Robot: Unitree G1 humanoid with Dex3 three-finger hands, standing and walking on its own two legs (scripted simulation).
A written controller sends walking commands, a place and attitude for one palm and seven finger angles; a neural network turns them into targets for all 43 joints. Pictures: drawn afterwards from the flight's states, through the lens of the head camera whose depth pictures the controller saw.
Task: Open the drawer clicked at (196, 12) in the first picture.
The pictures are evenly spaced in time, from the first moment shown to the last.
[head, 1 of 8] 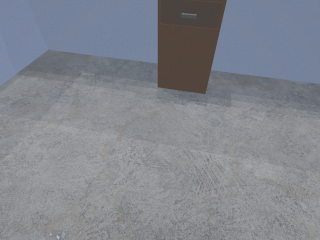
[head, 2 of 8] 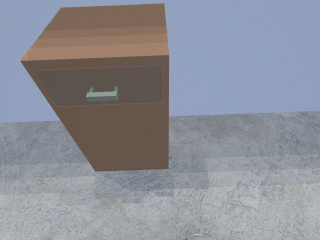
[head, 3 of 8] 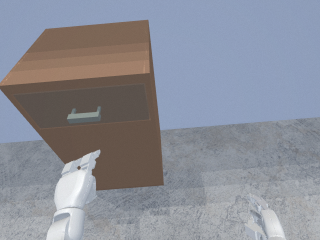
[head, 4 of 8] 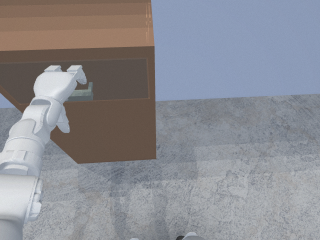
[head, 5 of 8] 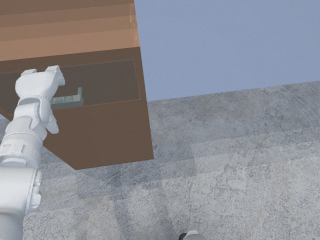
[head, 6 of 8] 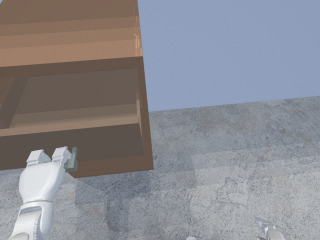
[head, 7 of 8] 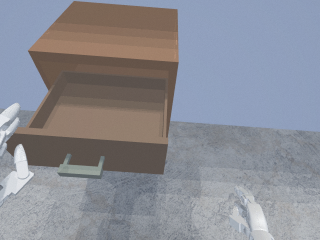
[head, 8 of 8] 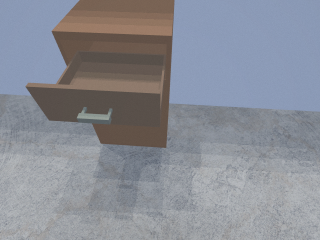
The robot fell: no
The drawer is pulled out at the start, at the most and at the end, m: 0.00 0.30 0.30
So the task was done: yes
